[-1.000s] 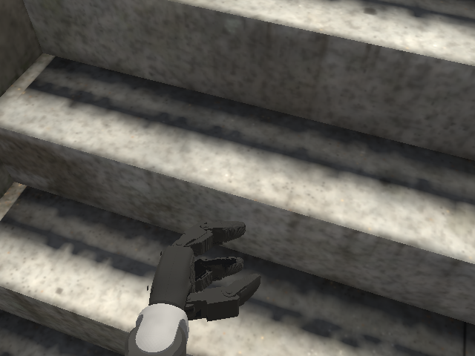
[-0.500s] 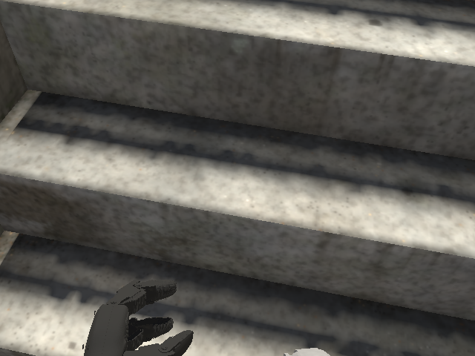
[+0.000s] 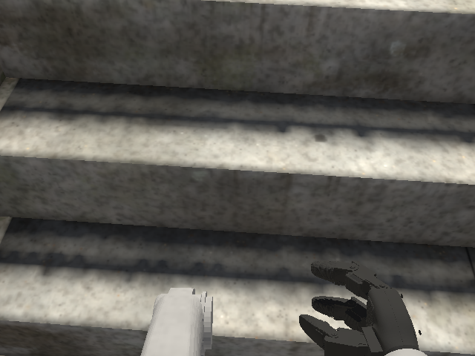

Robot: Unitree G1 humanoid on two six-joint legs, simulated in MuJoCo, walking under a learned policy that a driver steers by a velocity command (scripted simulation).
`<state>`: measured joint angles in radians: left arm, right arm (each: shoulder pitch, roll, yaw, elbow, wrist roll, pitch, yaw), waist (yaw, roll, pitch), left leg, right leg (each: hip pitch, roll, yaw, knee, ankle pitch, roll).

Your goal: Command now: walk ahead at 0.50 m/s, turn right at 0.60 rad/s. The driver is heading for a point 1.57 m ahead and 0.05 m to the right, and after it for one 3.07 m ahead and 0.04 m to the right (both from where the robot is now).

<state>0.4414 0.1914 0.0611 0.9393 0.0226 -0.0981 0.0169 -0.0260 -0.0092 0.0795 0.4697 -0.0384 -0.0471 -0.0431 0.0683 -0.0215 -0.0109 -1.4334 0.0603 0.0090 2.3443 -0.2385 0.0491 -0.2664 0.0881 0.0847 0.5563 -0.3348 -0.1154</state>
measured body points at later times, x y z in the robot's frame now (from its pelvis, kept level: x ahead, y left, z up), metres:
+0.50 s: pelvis +0.19 +0.08 +0.19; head +0.21 +0.09 +0.64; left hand +0.45 +0.22 +0.11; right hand +0.20 -0.18 +0.06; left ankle +0.21 +0.18 -0.53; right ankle +0.23 -0.08 -0.34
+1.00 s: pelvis +0.31 +0.02 +0.22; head +0.32 +0.01 +0.67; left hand +0.32 +0.27 +0.08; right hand +0.50 -0.19 +0.16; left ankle +0.37 +0.13 -0.16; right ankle +0.24 -0.07 -0.53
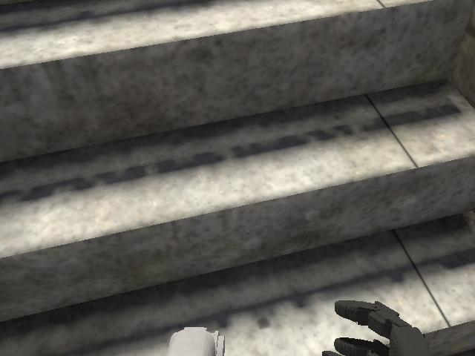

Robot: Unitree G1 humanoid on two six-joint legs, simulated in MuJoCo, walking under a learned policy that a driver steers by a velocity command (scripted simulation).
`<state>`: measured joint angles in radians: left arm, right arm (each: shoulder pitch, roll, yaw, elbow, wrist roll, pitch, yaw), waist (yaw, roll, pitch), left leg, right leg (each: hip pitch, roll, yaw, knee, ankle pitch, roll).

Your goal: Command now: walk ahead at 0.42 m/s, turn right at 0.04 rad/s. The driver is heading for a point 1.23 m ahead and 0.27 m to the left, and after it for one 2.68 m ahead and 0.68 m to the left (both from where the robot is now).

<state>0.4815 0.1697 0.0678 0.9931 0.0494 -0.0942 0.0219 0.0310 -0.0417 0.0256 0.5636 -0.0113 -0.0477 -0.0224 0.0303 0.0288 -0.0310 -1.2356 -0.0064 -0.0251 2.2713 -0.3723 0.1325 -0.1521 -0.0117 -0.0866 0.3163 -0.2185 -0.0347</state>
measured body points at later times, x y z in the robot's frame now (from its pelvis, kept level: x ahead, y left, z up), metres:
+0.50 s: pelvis +0.13 +0.03 +0.19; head +0.13 +0.05 +0.64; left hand +0.30 +0.19 +0.07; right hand +0.09 -0.18 +0.05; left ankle +0.13 +0.12 -0.54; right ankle +0.21 -0.10 -0.25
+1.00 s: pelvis +0.38 -0.11 +0.31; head +0.42 -0.13 +0.76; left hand +0.54 +0.13 +0.21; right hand +0.53 -0.37 +0.19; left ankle +0.27 +0.03 -0.16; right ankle +0.48 -0.22 -0.34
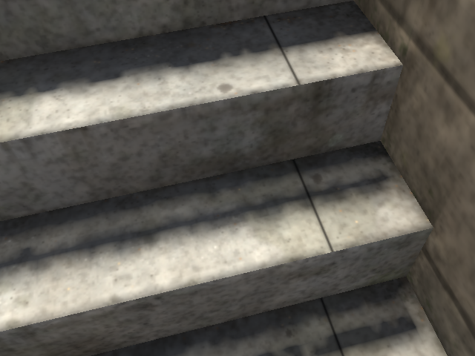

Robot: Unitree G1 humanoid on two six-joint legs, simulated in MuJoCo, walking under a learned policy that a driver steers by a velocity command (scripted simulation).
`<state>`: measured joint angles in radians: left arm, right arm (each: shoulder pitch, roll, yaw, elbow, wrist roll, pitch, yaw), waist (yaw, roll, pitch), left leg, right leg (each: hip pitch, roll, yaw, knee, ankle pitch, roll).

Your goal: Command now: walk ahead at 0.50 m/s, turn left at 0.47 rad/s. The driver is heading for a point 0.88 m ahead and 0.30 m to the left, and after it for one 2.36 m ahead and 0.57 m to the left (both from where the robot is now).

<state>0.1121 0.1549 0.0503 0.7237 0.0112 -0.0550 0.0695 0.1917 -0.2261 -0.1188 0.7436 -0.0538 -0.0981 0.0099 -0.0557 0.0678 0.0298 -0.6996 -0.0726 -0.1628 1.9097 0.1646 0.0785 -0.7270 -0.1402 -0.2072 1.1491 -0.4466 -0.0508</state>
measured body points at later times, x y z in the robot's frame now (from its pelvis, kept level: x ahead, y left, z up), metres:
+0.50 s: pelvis +0.20 +0.03 +0.16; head +0.26 -0.01 +0.60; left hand +0.25 +0.31 +0.07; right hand +0.38 -0.17 +0.01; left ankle +0.27 +0.11 -0.44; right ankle +0.10 -0.13 -0.46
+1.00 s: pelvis +0.43 +0.02 +0.39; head +0.46 +0.01 +0.84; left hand +0.52 +0.31 +0.32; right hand +0.67 -0.15 +0.27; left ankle +0.28 +0.10 -0.18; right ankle +0.55 -0.03 -0.24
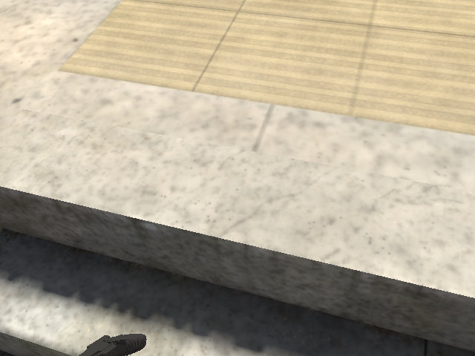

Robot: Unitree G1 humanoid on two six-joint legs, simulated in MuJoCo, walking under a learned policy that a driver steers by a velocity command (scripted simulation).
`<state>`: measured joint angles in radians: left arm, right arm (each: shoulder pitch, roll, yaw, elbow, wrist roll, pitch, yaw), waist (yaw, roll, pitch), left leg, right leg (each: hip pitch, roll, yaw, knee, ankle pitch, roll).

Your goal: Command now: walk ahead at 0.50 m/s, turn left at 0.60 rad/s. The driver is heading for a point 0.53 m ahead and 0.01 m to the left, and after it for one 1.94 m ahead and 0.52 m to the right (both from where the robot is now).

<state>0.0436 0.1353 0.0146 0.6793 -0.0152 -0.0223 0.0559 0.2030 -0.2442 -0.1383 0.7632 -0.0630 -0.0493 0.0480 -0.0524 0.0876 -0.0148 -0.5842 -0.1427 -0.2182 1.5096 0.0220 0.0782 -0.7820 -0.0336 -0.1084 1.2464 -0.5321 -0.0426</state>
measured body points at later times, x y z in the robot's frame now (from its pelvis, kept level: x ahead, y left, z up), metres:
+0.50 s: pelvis +0.21 +0.08 +0.10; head +0.24 +0.06 +0.55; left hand +0.18 +0.35 -0.01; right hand +0.44 -0.08 -0.01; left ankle +0.23 +0.22 -0.61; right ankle +0.08 -0.11 -0.61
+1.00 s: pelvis +0.32 +0.13 +0.19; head +0.36 +0.16 +0.64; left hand +0.60 +0.25 +0.12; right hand +0.29 -0.10 +0.06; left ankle +0.25 +0.23 -0.57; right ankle +0.38 +0.06 -0.39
